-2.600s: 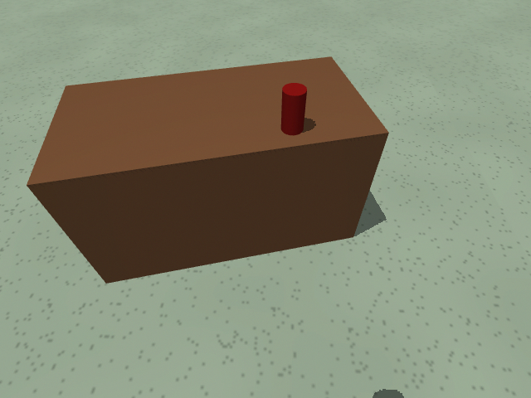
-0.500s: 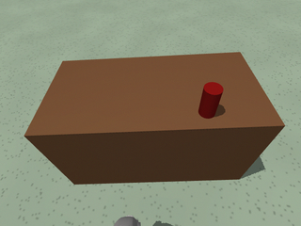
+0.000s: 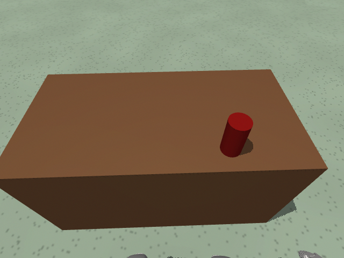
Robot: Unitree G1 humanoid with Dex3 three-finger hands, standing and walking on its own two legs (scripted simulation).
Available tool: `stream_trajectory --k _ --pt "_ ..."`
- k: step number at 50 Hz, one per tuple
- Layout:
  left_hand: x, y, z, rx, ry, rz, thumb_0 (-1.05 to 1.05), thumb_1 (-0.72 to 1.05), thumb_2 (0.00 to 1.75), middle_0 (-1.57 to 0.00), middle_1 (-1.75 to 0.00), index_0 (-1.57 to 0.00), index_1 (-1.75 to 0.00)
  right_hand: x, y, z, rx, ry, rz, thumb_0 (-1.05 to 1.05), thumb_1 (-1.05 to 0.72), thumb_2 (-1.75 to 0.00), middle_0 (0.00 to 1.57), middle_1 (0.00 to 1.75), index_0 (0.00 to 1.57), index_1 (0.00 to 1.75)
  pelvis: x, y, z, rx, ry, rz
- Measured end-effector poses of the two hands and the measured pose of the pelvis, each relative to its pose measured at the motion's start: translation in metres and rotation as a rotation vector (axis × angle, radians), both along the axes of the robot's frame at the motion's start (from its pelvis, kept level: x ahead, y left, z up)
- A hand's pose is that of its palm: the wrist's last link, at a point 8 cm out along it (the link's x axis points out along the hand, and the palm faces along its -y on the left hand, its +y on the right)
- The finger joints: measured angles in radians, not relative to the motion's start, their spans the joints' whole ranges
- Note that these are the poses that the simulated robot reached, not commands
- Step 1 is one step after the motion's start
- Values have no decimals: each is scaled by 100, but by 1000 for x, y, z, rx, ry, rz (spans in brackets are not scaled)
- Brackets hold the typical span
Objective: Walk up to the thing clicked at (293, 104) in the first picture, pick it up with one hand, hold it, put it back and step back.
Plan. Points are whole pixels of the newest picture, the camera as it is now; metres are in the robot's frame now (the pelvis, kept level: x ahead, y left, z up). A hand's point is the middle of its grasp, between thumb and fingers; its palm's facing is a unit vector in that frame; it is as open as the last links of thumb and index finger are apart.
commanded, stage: walk up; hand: right
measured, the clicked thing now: (235, 136) +0.49 -0.18 -0.07
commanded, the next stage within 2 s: stand in 1.16 s
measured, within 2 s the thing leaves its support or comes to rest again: neither
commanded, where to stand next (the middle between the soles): +0.08 +0.02 m, yaw +1 degrees
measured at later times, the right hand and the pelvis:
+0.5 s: hand out of the picture +0.10 -0.25 -0.13, palm faces -0.04 +0.94 -0.34, open 7.4 cm; pelvis +0.02 +0.01 +0.02, yaw +1 degrees
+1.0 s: hand out of the picture +0.13 -0.25 -0.12, palm faces -0.06 +0.95 -0.32, open 7.4 cm; pelvis +0.03 +0.00 +0.04, yaw +3 degrees
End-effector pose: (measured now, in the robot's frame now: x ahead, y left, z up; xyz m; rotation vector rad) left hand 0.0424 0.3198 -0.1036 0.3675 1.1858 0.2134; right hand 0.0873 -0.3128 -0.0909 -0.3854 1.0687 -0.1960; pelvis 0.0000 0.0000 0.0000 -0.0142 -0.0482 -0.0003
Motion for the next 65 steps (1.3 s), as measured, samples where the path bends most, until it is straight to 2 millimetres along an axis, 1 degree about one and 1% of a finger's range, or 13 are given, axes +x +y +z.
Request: stream_trajectory --k 4,8,10,15,22,27,33,40,46,53,65 --pt "11 -10 7 12 -9 -3 1 90 90 -20 -30 -21 -30 7 0 -15 37 43 -21 1 -90 -90 21 30 20 30 5 -4 1 11 7 4" --pt "28 -9 8 17 -33 -14 1 90 90 -20 -30 -21 -30 7 4 -22 51 77 -22 1 -90 -90 21 30 20 30 7 -1 1 21 17 16" --pt "36 -7 8 14 -43 -10 1 90 90 -20 -30 -21 -30 3 8 -21 53 95 -24 1 -90 -90 21 30 20 30 7 0 2 39 12 14" --pt "55 -7 11 -3 -65 -13 1 90 90 -20 -30 -21 -30 -2 15 -16 62 130 -37 1 -90 -90 21 30 20 30 11 3 10 17 13 16" --pt "69 -7 15 -24 -79 -11 1 90 90 -20 -30 -21 -30 2 18 -5 57 132 -47 1 -90 -90 21 30 20 30 15 6 18 14 8 24" --pt "68 -7 17 -35 -63 3 1 90 90 -20 -30 -21 -30 10 19 2 56 135 -42 1 -90 -90 21 30 20 30 16 6 24 10 7 26" --pt "57 -9 19 -43 -24 30 1 90 90 -20 -30 -21 -30 22 19 8 59 128 -33 1 -90 -90 21 30 20 30 19 4 30 11 6 31" --pt "44 -12 21 -41 13 59 1 90 90 -20 -30 -21 -30 33 19 9 69 123 -26 1 -90 -90 21 30 20 30 22 2 34 11 7 39" --pt "38 -13 23 -37 30 79 1 90 90 -20 -30 -21 -30 37 19 8 76 129 -23 1 -90 -90 21 30 20 30 24 0 35 13 8 44" --pt "39 -16 24 -35 31 87 1 90 90 -20 -30 -21 -30 35 19 5 83 147 -26 1 -90 -90 20 30 20 30 27 -2 36 13 11 47" --pt "53 -24 23 -45 27 66 1 90 90 -20 -30 -21 -30 32 16 6 80 150 -34 1 -90 -90 21 30 20 30 32 -7 37 17 14 42"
